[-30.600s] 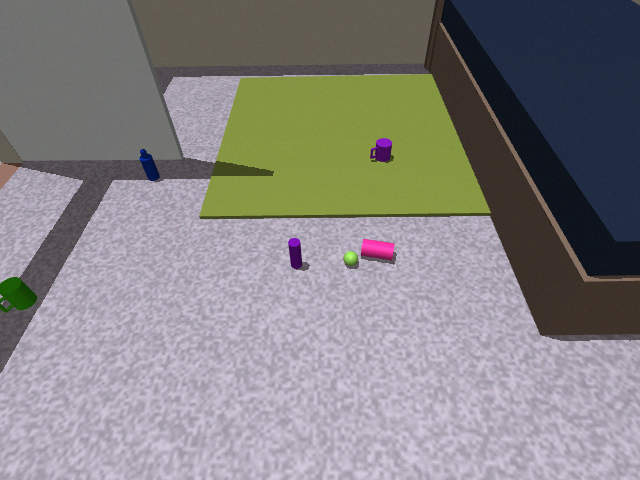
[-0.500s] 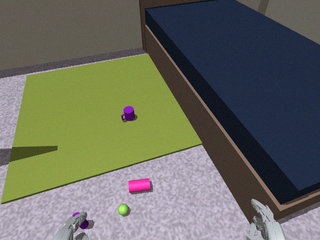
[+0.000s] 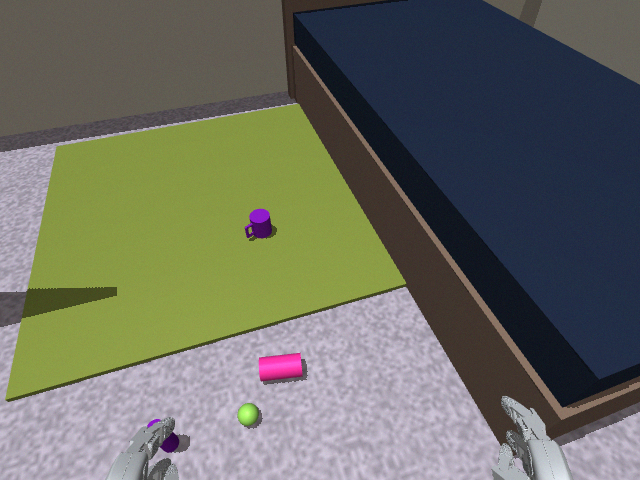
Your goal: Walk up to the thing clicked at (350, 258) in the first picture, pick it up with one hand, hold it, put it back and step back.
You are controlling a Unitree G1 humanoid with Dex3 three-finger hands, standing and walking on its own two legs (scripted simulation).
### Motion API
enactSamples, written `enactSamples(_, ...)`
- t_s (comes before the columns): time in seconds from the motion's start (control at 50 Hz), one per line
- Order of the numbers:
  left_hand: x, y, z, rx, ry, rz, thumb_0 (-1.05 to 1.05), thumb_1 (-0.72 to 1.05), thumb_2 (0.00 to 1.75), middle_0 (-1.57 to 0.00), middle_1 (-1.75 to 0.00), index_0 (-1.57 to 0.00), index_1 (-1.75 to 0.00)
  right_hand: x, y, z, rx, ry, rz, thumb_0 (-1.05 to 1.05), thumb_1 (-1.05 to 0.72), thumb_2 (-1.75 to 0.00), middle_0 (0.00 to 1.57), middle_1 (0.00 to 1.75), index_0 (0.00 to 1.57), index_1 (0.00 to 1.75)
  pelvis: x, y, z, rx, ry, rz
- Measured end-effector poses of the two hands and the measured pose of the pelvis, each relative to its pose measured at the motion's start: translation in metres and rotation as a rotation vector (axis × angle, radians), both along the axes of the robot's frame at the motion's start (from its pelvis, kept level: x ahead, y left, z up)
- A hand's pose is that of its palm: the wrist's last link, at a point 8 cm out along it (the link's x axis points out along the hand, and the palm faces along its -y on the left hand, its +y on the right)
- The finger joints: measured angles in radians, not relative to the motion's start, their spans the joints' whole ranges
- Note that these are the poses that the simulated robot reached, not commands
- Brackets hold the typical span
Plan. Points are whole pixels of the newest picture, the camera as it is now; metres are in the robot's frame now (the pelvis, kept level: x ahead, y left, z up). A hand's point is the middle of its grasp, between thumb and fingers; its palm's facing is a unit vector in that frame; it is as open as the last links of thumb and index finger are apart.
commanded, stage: stand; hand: left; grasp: from above
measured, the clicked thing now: (248, 414) +0.45 +0.22 -0.69
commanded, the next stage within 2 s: none
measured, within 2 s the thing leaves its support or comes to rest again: neither
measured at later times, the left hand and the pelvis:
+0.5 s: hand out of the picture +0.04 +0.24 -0.11, palm faces +0.06 -0.95 -0.32, open 7.4 cm; pelvis -0.01 +0.01 +0.06, yaw +1 degrees
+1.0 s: hand out of the picture +0.03 +0.23 -0.10, palm faces +0.06 -0.94 -0.34, open 7.4 cm; pelvis -0.01 -0.01 +0.07, yaw +1 degrees
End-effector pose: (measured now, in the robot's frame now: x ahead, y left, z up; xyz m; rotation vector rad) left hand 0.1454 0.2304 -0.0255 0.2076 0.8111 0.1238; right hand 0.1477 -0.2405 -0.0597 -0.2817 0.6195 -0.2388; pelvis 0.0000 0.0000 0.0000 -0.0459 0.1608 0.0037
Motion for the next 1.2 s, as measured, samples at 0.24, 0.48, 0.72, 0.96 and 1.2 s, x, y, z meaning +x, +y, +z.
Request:
enactSamples(0.24,-0.043,0.046,-0.040,0.105,0.181,0.069,0.01,0.90,0.89,-0.20,-0.30,-0.20,-0.30,-0.040,-0.025,-0.014,0.008,0.404,0.055,0.01,-0.90,-0.89,0.20,0.30,0.20,0.30,-0.009,0.002,0.030,0.046,-0.148,0.001)
enactSamples(0.48,-0.115,0.052,-0.045,0.073,0.413,0.150,0.01,0.90,0.89,-0.20,-0.30,-0.20,-0.30,-0.083,-0.023,-0.010,0.046,0.564,-0.015,0.01,-0.91,-0.89,0.20,0.30,0.20,0.30,-0.007,0.006,0.054,0.044,-0.211,0.012)
enactSamples(0.72,-0.134,0.050,-0.040,0.077,0.477,0.173,0.01,0.90,0.89,-0.21,-0.30,-0.20,-0.30,-0.096,-0.027,-0.009,0.066,0.618,-0.034,0.01,-0.90,-0.89,0.20,0.30,0.20,0.30,-0.009,0.002,0.063,0.049,-0.235,0.021)
enactSamples(0.96,-0.122,0.047,-0.035,0.086,0.455,0.164,0.01,0.90,0.89,-0.21,-0.30,-0.20,-0.30,-0.098,-0.040,-0.006,0.056,0.626,-0.037,0.00,-0.91,-0.89,0.20,0.30,0.20,0.30,-0.011,-0.006,0.065,0.048,-0.237,0.022)
enactSamples(1.2,-0.112,0.043,-0.033,0.088,0.464,0.157,0.01,0.90,0.89,-0.21,-0.30,-0.20,-0.30,-0.096,-0.051,-0.006,0.051,0.648,-0.037,0.00,-0.91,-0.89,0.20,0.30,0.20,0.30,-0.006,-0.013,0.066,0.048,-0.225,0.021)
